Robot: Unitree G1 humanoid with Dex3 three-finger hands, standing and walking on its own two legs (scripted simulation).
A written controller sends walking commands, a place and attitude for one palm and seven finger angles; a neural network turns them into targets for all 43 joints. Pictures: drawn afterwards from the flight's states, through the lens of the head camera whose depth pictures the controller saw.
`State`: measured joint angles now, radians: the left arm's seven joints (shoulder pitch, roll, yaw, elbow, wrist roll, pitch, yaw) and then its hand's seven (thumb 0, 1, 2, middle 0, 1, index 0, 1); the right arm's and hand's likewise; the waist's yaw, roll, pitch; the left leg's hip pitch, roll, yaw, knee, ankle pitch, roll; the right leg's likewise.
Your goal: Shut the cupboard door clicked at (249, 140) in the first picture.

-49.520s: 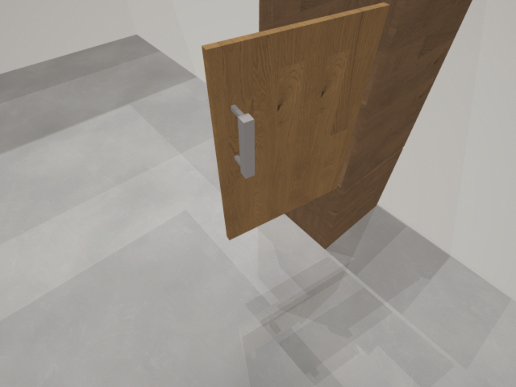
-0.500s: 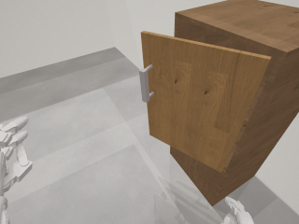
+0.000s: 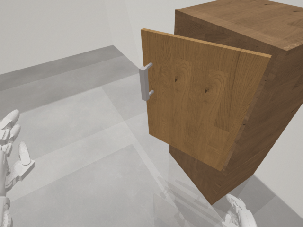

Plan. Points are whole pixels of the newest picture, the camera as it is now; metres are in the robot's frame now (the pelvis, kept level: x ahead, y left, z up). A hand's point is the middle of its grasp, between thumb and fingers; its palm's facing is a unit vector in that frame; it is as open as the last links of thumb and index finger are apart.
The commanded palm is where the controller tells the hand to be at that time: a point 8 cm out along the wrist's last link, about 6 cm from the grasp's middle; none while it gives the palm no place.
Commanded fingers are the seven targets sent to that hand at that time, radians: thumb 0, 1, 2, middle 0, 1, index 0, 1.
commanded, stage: step back with the hand held close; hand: left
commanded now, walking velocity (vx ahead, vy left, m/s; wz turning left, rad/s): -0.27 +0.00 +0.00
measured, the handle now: (147, 82) +0.66 +0.09 +0.05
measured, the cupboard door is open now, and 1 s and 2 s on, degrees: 24 24 24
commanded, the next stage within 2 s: stop stepping back and stand still in 1.50 s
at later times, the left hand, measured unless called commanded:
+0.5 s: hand (7, 181) +0.15 +0.30 +0.16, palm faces +0.44 -0.76 -0.48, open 7.4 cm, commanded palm +0.09 +0.32 +0.17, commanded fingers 0.00 0.90 0.90 -0.20 -0.30 -0.20 -0.30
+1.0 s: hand out of the picture +0.09 +0.29 +0.16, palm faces +0.50 -0.72 -0.47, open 7.4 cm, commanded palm +0.02 +0.32 +0.17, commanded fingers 0.00 0.90 0.90 -0.20 -0.30 -0.20 -0.30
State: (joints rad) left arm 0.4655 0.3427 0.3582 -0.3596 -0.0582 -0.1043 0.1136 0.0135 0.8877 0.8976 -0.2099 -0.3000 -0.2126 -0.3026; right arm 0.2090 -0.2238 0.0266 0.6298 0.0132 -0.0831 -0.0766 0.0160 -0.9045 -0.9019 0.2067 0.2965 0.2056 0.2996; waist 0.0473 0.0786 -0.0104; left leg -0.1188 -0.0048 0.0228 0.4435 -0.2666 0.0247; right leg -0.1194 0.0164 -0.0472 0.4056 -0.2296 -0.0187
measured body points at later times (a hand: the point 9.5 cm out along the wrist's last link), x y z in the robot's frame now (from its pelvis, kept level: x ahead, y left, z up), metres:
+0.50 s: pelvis -0.05 +0.03 -0.02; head -0.05 +0.03 +0.43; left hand +0.12 +0.33 +0.18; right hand +0.12 -0.22 -0.09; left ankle -0.01 +0.10 -0.74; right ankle +0.00 -0.11 -0.74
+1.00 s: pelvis -0.11 +0.02 -0.04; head -0.11 +0.03 +0.41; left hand +0.06 +0.33 +0.18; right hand +0.05 -0.23 -0.11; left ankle -0.02 +0.10 -0.74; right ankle +0.00 -0.10 -0.74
